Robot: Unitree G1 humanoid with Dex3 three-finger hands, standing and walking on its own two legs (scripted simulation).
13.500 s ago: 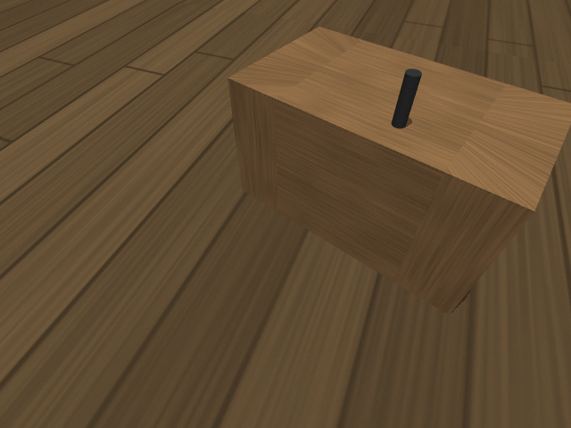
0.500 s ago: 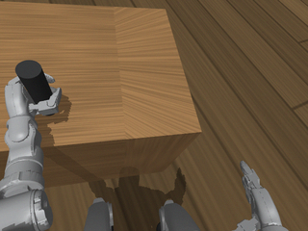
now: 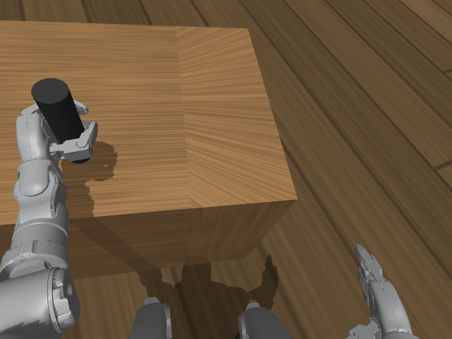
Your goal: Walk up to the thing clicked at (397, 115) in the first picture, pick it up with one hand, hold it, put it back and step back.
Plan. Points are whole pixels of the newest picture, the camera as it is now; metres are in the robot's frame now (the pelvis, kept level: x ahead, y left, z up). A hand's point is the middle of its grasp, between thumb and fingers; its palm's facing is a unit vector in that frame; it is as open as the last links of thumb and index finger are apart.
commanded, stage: settle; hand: left
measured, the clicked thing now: (67, 127) +0.46 +0.23 +0.06
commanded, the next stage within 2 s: lift in 0.08 s
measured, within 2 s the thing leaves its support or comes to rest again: neither
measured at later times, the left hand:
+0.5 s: hand (77, 116) +0.47 +0.21 +0.08, palm faces +0.19 -0.98 +0.00, open 6.1 cm
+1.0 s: hand (70, 122) +0.40 +0.19 +0.15, palm faces +0.20 -0.98 +0.01, open 6.1 cm
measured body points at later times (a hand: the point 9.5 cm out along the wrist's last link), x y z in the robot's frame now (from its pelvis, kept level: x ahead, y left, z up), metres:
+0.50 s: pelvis +0.02 +0.00 +0.02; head +0.11 +0.03 +0.46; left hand +0.45 +0.26 +0.08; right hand +0.17 -0.26 +0.00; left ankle +0.05 +0.12 -0.65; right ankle -0.01 -0.16 -0.65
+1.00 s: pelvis +0.02 -0.01 +0.05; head +0.05 -0.01 +0.50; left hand +0.38 +0.24 +0.15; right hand +0.17 -0.27 +0.00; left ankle +0.05 +0.12 -0.65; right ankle -0.01 -0.16 -0.65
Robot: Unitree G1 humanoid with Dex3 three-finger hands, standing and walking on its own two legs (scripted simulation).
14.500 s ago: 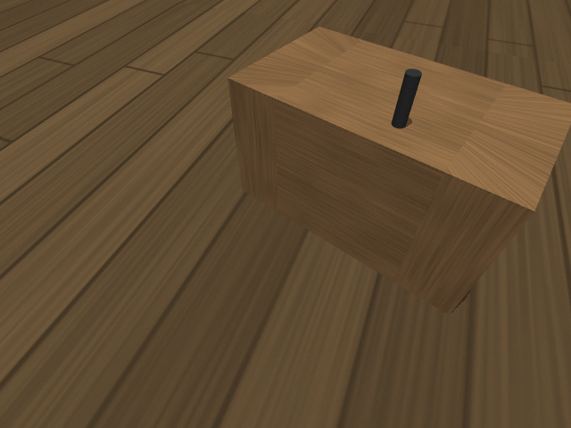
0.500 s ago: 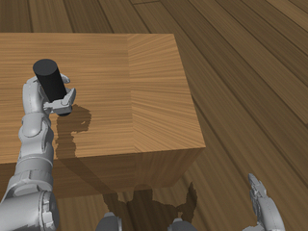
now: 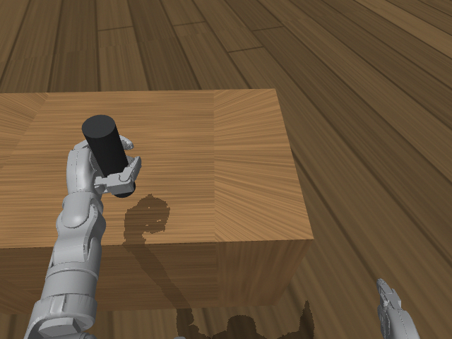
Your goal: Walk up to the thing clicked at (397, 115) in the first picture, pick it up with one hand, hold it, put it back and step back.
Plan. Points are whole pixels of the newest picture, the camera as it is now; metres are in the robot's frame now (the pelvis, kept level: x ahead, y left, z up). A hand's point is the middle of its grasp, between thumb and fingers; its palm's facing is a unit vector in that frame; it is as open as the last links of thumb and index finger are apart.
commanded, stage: lift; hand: left
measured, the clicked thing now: (113, 161) +0.38 +0.20 +0.12
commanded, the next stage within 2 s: hold in 0.58 s
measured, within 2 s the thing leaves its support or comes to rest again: neither
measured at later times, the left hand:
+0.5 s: hand (118, 168) +0.35 +0.18 +0.15, palm faces +0.20 -0.98 +0.01, open 6.1 cm
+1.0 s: hand (110, 163) +0.34 +0.18 +0.17, palm faces +0.20 -0.98 +0.00, open 6.1 cm
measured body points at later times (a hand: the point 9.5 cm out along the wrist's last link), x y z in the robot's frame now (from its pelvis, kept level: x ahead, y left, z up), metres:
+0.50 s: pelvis -0.01 -0.01 +0.02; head +0.00 -0.02 +0.47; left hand +0.33 +0.23 +0.15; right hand +0.16 -0.26 -0.05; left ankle +0.04 +0.13 -0.70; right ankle -0.03 -0.15 -0.70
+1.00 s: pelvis +0.01 +0.00 +0.03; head +0.00 -0.02 +0.48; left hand +0.32 +0.23 +0.17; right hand +0.17 -0.25 -0.04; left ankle +0.04 +0.13 -0.70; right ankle -0.03 -0.15 -0.70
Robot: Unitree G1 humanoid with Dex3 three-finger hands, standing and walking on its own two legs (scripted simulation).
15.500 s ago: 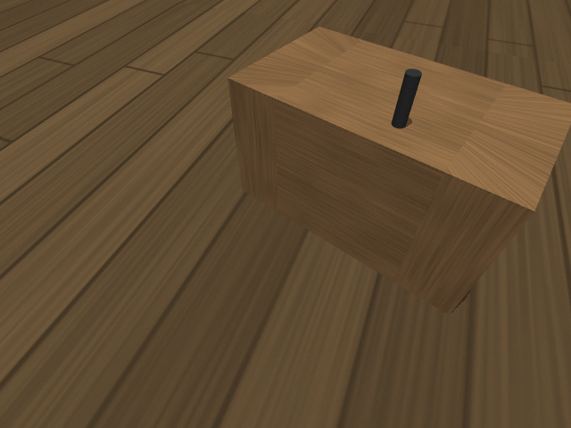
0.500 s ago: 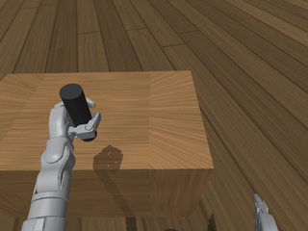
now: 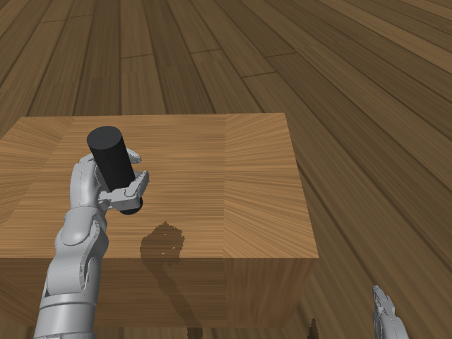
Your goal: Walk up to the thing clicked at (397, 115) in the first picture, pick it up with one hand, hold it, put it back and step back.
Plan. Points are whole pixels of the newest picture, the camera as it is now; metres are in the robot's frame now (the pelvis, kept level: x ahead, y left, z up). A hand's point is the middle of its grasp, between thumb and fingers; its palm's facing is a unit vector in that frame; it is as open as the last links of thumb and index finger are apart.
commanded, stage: hold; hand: left
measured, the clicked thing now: (119, 175) +0.33 +0.19 +0.16
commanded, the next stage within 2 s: none
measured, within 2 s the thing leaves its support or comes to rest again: neither
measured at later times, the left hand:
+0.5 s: hand (127, 176) +0.33 +0.18 +0.15, palm faces +0.19 -0.98 +0.01, open 6.1 cm
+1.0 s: hand (132, 179) +0.33 +0.16 +0.15, palm faces +0.16 -0.99 +0.00, open 6.1 cm
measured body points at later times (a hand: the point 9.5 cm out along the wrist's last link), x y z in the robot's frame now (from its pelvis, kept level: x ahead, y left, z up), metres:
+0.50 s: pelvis +0.00 +0.00 +0.01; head -0.01 -0.02 +0.46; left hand +0.32 +0.23 +0.16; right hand +0.16 -0.26 -0.07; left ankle +0.03 +0.13 -0.72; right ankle -0.04 -0.14 -0.72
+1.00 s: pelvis +0.00 +0.00 +0.01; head -0.01 -0.02 +0.46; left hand +0.31 +0.22 +0.16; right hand +0.17 -0.25 -0.07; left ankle +0.03 +0.13 -0.72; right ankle -0.04 -0.14 -0.72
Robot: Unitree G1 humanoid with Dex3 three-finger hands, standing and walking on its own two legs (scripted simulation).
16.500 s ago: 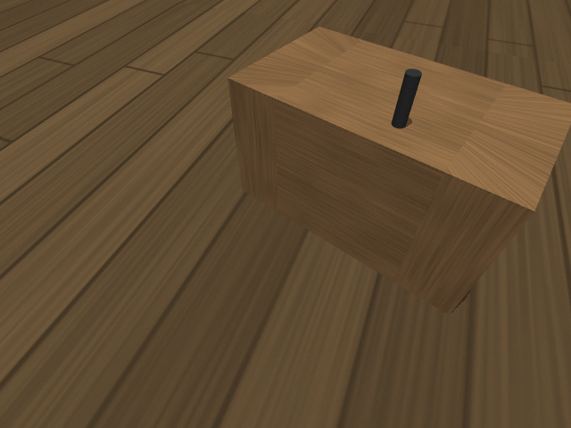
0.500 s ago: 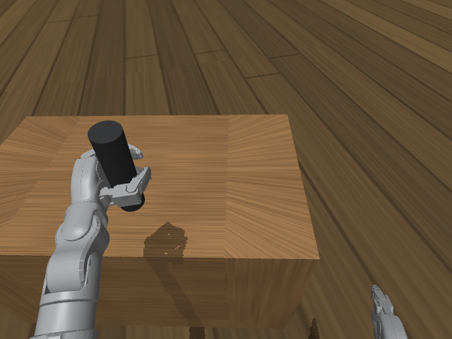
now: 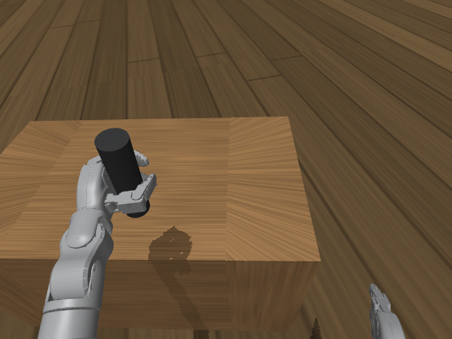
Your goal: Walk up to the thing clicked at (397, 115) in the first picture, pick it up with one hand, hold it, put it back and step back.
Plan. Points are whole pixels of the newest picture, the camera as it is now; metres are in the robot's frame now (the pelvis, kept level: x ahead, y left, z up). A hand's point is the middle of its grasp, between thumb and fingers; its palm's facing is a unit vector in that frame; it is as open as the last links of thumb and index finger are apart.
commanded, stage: hold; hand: left
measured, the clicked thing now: (126, 178) +0.33 +0.17 +0.16
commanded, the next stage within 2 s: crouch in 1.28 s
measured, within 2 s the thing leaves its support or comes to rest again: neither
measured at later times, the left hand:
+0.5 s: hand (133, 183) +0.33 +0.17 +0.14, palm faces +0.17 -0.99 +0.00, open 6.1 cm
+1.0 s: hand (132, 187) +0.33 +0.17 +0.13, palm faces +0.18 -0.98 +0.01, open 6.1 cm
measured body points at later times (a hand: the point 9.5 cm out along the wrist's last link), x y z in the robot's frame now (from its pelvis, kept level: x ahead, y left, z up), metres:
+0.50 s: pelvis +0.00 +0.00 +0.00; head -0.01 -0.02 +0.45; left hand +0.32 +0.22 +0.14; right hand +0.17 -0.26 -0.08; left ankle +0.04 +0.13 -0.73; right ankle -0.04 -0.14 -0.73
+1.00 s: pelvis +0.00 +0.00 +0.00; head -0.01 -0.02 +0.45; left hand +0.31 +0.23 +0.13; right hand +0.17 -0.26 -0.08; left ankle +0.04 +0.13 -0.73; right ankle -0.04 -0.14 -0.73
